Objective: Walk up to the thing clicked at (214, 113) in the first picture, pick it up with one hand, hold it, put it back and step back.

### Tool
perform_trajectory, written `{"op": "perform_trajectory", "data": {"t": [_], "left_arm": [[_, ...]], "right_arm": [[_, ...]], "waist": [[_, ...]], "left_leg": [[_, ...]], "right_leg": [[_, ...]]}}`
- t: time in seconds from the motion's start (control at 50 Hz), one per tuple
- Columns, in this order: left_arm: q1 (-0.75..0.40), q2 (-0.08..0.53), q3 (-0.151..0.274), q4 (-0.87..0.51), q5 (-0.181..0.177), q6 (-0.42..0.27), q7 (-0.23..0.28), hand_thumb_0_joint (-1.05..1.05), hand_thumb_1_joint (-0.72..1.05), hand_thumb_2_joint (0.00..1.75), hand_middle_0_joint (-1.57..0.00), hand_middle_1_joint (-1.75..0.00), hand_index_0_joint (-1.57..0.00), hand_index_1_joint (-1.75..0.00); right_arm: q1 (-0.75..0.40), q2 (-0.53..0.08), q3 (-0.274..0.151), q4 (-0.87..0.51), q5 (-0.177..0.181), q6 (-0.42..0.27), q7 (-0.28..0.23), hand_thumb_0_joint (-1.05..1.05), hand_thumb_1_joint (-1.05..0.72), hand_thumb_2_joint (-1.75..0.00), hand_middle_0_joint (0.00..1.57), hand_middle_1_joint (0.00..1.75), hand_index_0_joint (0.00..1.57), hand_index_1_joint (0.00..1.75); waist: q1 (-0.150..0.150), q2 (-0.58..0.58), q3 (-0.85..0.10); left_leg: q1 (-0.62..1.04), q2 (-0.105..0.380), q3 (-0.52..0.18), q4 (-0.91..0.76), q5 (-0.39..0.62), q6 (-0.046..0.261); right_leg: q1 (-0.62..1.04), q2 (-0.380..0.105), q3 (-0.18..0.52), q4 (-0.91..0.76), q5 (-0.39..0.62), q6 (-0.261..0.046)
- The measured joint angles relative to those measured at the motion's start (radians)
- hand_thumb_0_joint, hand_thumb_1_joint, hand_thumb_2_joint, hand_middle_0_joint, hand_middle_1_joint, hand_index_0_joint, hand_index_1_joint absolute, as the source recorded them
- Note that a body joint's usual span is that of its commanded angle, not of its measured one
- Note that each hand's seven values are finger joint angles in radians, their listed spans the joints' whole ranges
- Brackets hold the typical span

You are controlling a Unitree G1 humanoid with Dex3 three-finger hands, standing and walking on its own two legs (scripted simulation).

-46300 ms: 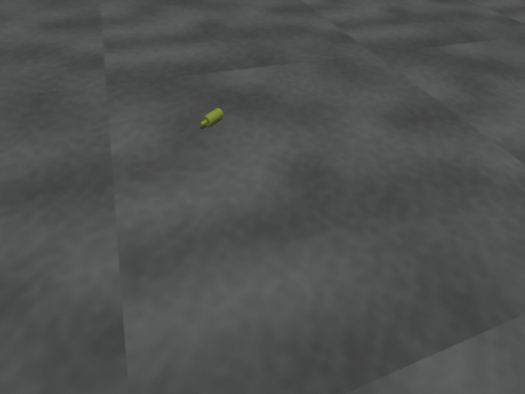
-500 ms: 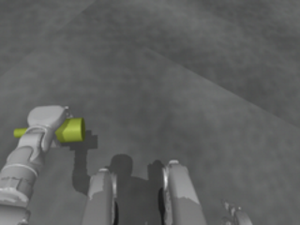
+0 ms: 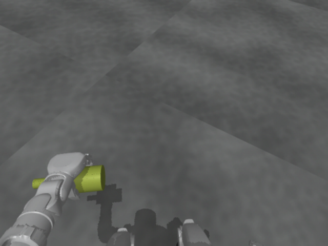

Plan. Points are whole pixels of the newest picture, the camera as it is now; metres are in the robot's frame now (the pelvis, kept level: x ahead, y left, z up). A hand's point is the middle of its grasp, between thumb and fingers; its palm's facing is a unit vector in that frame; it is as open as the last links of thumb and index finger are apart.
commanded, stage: lift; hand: left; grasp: from above
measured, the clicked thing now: (69, 180) +0.34 +0.24 -0.11
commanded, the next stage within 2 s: hold in 0.34 s
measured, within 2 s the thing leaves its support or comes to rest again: neither
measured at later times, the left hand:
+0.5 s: hand (63, 165) +0.34 +0.23 -0.01, palm faces -0.48 -0.08 -0.88, open 9.9 cm
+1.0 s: hand (56, 157) +0.35 +0.23 +0.02, palm faces -0.48 -0.05 -0.88, open 9.9 cm
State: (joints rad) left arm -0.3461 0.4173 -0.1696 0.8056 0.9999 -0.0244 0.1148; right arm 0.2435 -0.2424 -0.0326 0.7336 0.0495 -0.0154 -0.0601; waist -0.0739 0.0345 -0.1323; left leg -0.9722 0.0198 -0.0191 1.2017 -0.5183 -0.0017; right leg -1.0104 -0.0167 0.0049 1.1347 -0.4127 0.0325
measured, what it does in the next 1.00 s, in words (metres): rises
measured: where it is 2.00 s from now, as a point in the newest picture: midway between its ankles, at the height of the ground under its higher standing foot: outside the picture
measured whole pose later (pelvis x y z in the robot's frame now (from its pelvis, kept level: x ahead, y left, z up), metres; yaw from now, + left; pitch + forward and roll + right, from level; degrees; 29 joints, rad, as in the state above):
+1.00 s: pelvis +0.05 +0.01 +0.08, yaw -1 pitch +6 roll -1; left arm -0.26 0.41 -0.19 0.70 1.01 -0.04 0.00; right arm 0.24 -0.25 -0.06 0.71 0.05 0.04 -0.03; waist -0.02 0.03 -0.06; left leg -0.42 0.01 0.02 0.68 -0.37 0.01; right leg -0.47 -0.02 0.03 0.64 -0.27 0.04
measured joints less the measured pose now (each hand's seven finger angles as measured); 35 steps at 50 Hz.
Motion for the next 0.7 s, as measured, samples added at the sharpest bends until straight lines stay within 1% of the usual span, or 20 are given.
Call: {"op": "perform_trajectory", "data": {"t": [0.14, 0.28, 0.46, 0.52, 0.6, 0.7], "left_arm": [[0.021, -0.017, -0.012, -0.001, -0.001, 0.008, 0.009, 0.00, 0.04, 0.38, -0.80, -0.35, -0.80, -0.33], [0.019, -0.023, -0.010, 0.008, 0.002, 0.017, 0.018, 0.00, 0.04, 0.39, -0.80, -0.34, -0.80, -0.33], [0.047, -0.018, -0.016, -0.011, -0.006, 0.009, -0.018, 0.00, 0.04, 0.40, -0.79, -0.34, -0.79, -0.33], [0.058, -0.018, -0.019, -0.021, -0.002, 0.002, -0.023, 0.00, 0.03, 0.40, -0.79, -0.35, -0.79, -0.34], [0.063, -0.013, -0.022, -0.031, 0.012, -0.010, -0.031, 0.00, 0.03, 0.40, -0.79, -0.35, -0.79, -0.34], [0.065, -0.005, -0.022, -0.047, 0.013, -0.015, -0.047, 0.00, 0.03, 0.41, -0.79, -0.35, -0.79, -0.34]], "right_arm": [[0.003, -0.004, -0.006, 0.014, -0.004, 0.000, 0.002, 0.01, -0.90, -0.90, 0.20, 0.30, 0.20, 0.30], [0.002, -0.003, -0.011, 0.011, -0.005, 0.009, 0.009, 0.01, -0.89, -0.90, 0.20, 0.30, 0.20, 0.30], [-0.002, -0.001, -0.018, 0.000, -0.003, 0.023, 0.014, 0.01, -0.89, -0.90, 0.20, 0.30, 0.20, 0.30], [-0.003, -0.001, -0.018, -0.002, -0.002, 0.028, 0.015, 0.01, -0.89, -0.90, 0.20, 0.30, 0.20, 0.30], [-0.008, 0.000, -0.019, -0.004, 0.000, 0.032, 0.016, 0.01, -0.89, -0.90, 0.20, 0.30, 0.20, 0.30], [-0.011, -0.001, -0.022, -0.003, 0.000, 0.037, 0.020, 0.01, -0.89, -0.90, 0.20, 0.30, 0.20, 0.30]], "waist": [[0.009, -0.007, 0.026], [0.017, -0.011, 0.045], [0.029, -0.007, 0.059], [0.034, -0.008, 0.062], [0.039, -0.009, 0.067], [0.044, -0.007, 0.070]], "left_leg": [[0.146, 0.002, 0.008, -0.137, 0.037, -0.002], [0.265, 0.002, 0.012, -0.251, 0.071, -0.002], [0.381, 0.000, 0.019, -0.364, 0.103, 0.002], [0.411, -0.002, 0.022, -0.392, 0.110, 0.004], [0.442, -0.004, 0.025, -0.421, 0.117, 0.006], [0.480, -0.006, 0.029, -0.453, 0.125, 0.008]], "right_leg": [[0.142, 0.002, 0.003, -0.129, 0.032, -0.003], [0.259, 0.000, 0.005, -0.237, 0.062, -0.003], [0.375, -0.002, 0.009, -0.350, 0.094, 0.001], [0.405, -0.004, 0.010, -0.377, 0.100, 0.003], [0.436, -0.006, 0.013, -0.405, 0.108, 0.005], [0.472, -0.007, 0.016, -0.437, 0.116, 0.007]]}}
